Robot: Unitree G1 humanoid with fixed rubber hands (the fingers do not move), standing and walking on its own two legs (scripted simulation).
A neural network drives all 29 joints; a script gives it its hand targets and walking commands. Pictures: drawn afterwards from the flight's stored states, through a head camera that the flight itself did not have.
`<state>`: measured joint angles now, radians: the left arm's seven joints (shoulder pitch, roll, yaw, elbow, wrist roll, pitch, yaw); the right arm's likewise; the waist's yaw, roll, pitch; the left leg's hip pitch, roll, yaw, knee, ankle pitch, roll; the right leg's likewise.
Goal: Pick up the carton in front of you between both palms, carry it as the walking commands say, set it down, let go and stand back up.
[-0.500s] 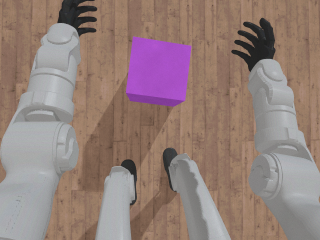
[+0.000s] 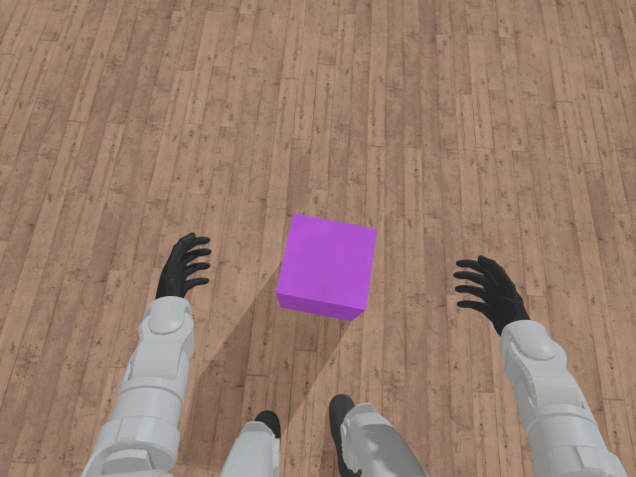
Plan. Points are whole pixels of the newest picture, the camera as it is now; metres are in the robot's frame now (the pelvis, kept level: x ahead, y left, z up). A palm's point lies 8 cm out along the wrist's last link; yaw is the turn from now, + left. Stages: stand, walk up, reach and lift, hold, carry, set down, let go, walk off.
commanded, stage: let go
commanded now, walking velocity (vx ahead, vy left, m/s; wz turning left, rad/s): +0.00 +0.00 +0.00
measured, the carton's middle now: (325, 271) +0.48 -0.07 -0.60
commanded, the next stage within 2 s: stand in 0.94 s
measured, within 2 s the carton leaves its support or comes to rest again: neither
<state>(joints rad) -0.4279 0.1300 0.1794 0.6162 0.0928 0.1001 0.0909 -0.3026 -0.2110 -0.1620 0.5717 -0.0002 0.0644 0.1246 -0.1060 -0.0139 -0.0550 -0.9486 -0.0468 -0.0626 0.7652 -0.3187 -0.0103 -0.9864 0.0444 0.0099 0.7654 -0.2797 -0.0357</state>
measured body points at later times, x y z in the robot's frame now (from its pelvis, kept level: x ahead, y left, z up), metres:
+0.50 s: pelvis +0.04 +0.03 +0.05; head +0.07 +0.03 +0.49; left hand +0.23 +0.26 -0.04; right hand +0.20 -0.21 -0.03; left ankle +0.00 +0.12 -0.69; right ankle +0.02 -0.09 -0.69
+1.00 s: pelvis +0.03 +0.02 +0.04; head +0.02 +0.01 +0.49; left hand +0.20 +0.26 -0.04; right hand +0.19 -0.23 -0.03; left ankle +0.00 +0.12 -0.69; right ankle +0.02 -0.09 -0.69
